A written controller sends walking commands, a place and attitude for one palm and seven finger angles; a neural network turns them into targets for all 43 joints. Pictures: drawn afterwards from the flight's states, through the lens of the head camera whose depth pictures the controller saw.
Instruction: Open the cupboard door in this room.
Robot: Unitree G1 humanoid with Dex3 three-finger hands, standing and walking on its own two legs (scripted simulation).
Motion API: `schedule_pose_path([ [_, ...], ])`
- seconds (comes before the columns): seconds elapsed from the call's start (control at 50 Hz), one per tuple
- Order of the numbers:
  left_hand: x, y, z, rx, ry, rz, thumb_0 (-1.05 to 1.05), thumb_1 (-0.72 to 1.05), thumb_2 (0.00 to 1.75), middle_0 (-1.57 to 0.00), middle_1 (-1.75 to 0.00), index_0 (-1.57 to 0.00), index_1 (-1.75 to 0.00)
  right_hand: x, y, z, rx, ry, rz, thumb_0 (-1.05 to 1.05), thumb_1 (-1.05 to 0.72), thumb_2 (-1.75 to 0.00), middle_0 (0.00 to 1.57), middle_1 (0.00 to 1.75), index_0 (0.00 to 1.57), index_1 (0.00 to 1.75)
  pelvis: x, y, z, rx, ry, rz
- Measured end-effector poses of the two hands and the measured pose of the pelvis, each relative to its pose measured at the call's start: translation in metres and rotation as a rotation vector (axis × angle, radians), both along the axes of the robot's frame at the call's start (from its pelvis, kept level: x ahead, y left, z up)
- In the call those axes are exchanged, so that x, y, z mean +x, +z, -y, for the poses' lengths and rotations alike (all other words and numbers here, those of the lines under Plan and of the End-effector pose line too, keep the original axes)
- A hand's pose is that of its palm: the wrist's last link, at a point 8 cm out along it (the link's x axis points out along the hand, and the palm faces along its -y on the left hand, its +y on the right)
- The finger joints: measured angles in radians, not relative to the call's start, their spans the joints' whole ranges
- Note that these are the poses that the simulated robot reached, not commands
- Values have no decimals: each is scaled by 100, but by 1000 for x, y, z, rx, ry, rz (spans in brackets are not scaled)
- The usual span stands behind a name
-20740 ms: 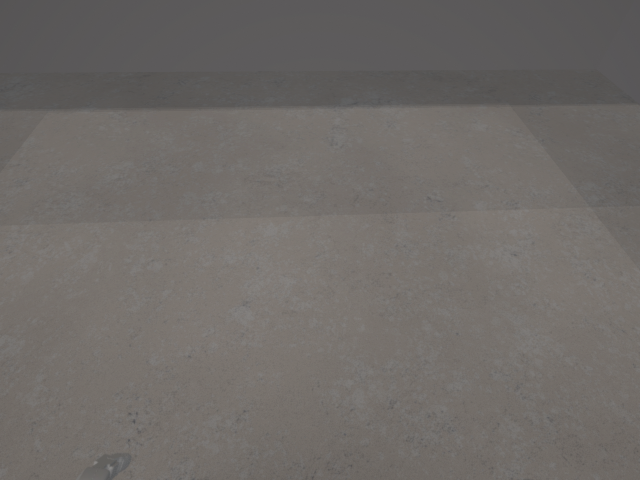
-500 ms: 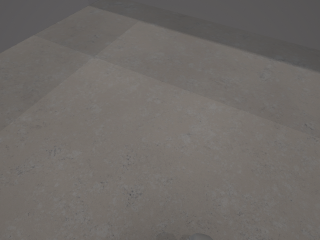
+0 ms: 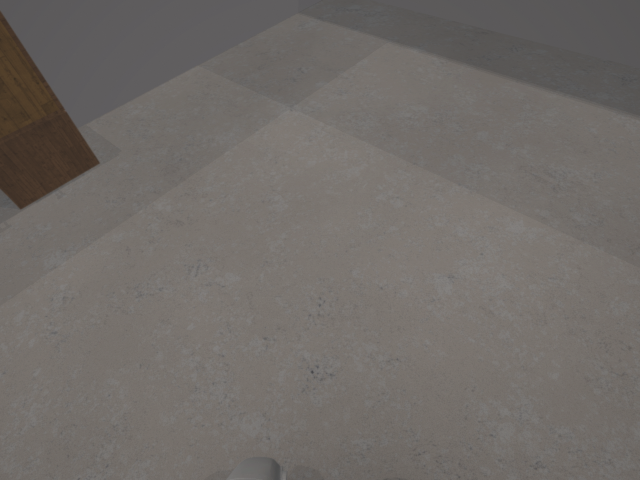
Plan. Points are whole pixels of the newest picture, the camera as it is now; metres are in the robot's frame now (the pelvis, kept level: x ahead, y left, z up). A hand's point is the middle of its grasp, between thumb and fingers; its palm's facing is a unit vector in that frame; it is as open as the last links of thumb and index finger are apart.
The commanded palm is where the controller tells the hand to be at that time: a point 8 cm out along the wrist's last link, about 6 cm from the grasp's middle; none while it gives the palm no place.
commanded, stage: turn or walk to find it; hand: left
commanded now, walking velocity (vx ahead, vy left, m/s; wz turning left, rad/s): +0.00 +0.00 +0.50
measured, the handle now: out of the picture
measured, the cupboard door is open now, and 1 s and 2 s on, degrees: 0 0 0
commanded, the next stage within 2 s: none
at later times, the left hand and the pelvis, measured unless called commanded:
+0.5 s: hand out of the picture +0.02 +0.27 -0.16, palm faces +0.27 -0.93 -0.26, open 7.4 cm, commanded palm none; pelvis -0.02 +0.04 +0.00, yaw +14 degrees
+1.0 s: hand out of the picture -0.08 +0.19 -0.16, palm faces +0.54 -0.81 -0.24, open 7.4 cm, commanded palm none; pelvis -0.02 +0.00 +0.00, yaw +32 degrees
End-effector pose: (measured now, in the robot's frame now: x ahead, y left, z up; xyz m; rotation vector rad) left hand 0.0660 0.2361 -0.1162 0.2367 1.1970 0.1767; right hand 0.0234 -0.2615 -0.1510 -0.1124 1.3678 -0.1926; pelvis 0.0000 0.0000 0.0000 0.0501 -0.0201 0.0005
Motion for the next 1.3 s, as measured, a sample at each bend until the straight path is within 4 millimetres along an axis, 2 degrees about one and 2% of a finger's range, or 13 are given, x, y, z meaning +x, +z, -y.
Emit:
schedule_pose_path([
  [0.1, -40, -14, -20, -21, 90, -56, 1, 90, 90, -21, -30, -20, -30, 38, 6, -15, -29, 107, 34, 0, -91, -90, 19, 30, 20, 30, -5, -4, -12, -12, 59, -9],
  [0.24, -91, -44, -65, -40, 215, -143, 1, 90, 90, -20, -29, -20, -30, 97, 19, -58, -73, 246, 186, 0, -91, -90, 20, 30, 20, 30, -10, -17, -38, -34, 123, -3],
  [0.3, -95, -38, -74, -41, 244, -147, 1, 91, 90, -20, -29, -20, -30, 104, 29, -71, -78, 278, 212, 0, -91, -90, 20, 30, 20, 30, -11, -9, -43, -56, 152, -3],
  [0.42, -79, -21, -82, -29, 265, -48, 1, 91, 90, -20, -29, -20, -30, 105, 31, -83, -53, 322, 198, 0, -90, -90, 20, 30, 20, 30, -15, -1, -45, -61, 204, -8],
  [0.52, -61, -12, -73, -5, 269, 17, 1, 91, 90, -20, -29, -20, -30, 95, 20, -77, -19, 331, 161, 0, -90, -90, 20, 30, 20, 30, -16, -2, -34, -53, 251, -12],
  [0.64, -49, -5, -46, 34, 282, 98, 1, 91, 90, -20, -29, -20, -30, 84, -8, -49, 19, 339, 92, 0, -90, -90, 20, 30, 20, 30, -15, -13, -7, -38, 316, -16],
  [0.78, -88, 6, -11, 30, 377, 69, 1, 90, 90, -20, -29, -20, -30, 90, -8, -29, 21, 402, 34, 0, -91, -90, 20, 30, 20, 30, -17, -4, 8, -11, 408, 5],
  [0.9, -129, -1, 5, -2, 477, 21, 1, 90, 90, -20, -29, -20, -30, 100, 0, -31, -1, 484, 6, 0, -91, -90, 20, 30, 20, 30, -19, -1, 10, -10, 488, 5],
  [0.96, -155, -7, 8, -26, 537, -2, 1, 90, 90, -21, -29, -20, -30, 112, 4, -44, -13, 546, 4, 0, -91, -90, 20, 30, 20, 30, -20, -1, 5, -19, 528, 4],
  [1.02, -187, -15, 9, -51, 605, -35, 1, 90, 90, -21, -30, -20, -30, 130, 11, -69, -17, 618, 32, 1, -91, -90, 19, 30, 20, 30, -22, -2, -5, -30, 568, 1],
  [1.16, -264, -44, -6, -117, 745, -168, 1, 90, 90, -20, -29, -20, -30, 182, 24, -157, -12, 765, 230, 1, -91, -90, 19, 30, 20, 30, -25, -16, -48, -47, 633, 0],
  [1.22, -268, -41, -24, -127, 755, -204, 1, 91, 90, -20, -29, -20, -30, 186, 31, -181, -2, 772, 272, 0, -91, -90, 20, 30, 20, 30, -20, -12, -65, -52, 639, 7],
  [1.3, -238, -28, -58, -109, 758, -122, 1, 91, 90, -20, -29, -20, -30, 175, 32, -195, -4, 784, 204, 0, -91, -90, 20, 30, 20, 30, -7, -1, -86, -65, 682, 12],
])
